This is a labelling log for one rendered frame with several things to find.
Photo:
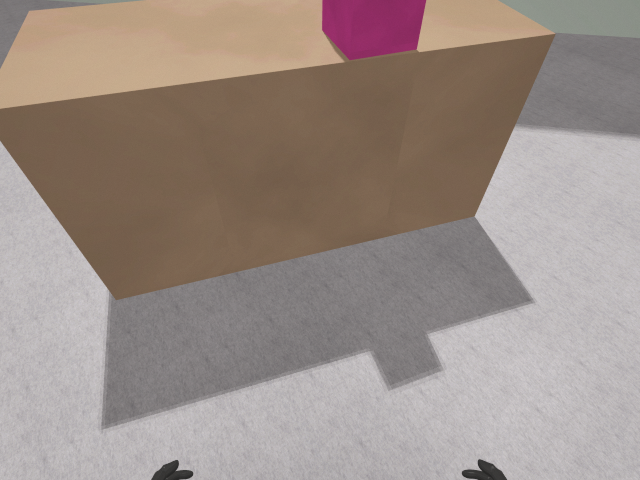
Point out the left robot hand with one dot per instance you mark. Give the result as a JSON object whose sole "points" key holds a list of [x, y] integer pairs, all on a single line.
{"points": [[168, 472]]}

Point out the right robot hand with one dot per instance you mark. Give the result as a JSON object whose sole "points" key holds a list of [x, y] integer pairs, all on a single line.
{"points": [[489, 472]]}

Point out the pedestal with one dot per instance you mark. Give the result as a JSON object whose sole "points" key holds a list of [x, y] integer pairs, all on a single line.
{"points": [[181, 140]]}

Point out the carton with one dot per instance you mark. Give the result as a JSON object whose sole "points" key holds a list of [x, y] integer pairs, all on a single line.
{"points": [[367, 28]]}

